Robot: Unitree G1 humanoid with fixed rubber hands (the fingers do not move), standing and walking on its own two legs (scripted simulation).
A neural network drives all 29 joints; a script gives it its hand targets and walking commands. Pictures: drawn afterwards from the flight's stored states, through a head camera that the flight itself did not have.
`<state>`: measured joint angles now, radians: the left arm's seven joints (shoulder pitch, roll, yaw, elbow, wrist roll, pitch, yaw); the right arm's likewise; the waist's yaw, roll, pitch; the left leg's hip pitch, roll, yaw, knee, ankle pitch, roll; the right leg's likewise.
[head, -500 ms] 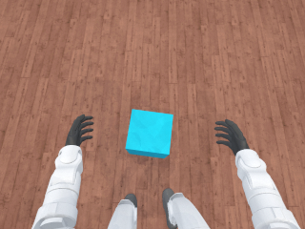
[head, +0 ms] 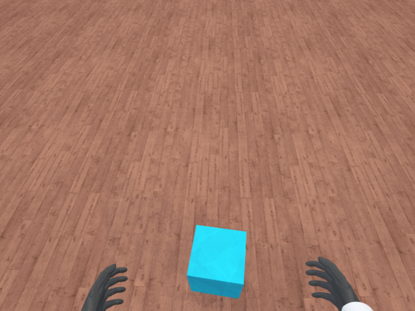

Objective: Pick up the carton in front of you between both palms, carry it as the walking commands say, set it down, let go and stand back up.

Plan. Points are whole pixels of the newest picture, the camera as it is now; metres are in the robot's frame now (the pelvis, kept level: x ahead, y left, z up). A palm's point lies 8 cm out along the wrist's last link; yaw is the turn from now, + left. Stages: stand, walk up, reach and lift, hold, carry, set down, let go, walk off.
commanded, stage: let go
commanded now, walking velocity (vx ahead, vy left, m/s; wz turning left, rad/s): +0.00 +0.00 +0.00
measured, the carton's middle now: (217, 262) +0.41 -0.02 -0.65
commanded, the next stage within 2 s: stand in 0.38 s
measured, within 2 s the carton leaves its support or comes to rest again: neither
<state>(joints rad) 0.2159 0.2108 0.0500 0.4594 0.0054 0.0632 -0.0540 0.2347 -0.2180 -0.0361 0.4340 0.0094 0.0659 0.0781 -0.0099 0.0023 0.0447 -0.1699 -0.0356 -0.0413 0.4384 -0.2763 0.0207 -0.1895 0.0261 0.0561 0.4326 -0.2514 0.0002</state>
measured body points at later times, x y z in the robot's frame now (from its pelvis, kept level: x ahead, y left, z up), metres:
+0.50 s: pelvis -0.01 -0.01 -0.01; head +0.00 -0.01 +0.44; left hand +0.15 +0.25 -0.09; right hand +0.16 -0.27 -0.08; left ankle -0.03 +0.11 -0.74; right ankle -0.01 -0.12 -0.74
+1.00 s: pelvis +0.01 -0.01 +0.00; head +0.02 -0.02 +0.45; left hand +0.14 +0.28 -0.10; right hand +0.15 -0.30 -0.11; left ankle -0.03 +0.11 -0.74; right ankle -0.01 -0.12 -0.74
